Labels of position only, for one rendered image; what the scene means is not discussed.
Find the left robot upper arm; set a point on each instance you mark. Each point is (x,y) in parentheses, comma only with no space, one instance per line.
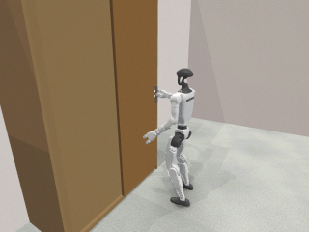
(175,104)

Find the robot left thigh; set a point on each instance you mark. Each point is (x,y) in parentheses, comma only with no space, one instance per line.
(174,142)

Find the wardrobe door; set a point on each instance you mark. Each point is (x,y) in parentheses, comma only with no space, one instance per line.
(72,41)
(134,45)

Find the handle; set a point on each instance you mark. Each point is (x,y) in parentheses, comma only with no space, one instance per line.
(156,91)

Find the left robot forearm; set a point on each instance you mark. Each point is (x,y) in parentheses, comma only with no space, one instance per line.
(166,126)

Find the robot left hand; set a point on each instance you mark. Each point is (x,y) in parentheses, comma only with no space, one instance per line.
(151,136)

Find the right robot forearm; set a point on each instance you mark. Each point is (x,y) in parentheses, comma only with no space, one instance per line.
(168,95)

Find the robot right hand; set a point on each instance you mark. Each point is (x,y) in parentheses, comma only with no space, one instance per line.
(162,93)

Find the right robot foot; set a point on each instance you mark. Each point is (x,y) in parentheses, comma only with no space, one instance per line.
(189,186)

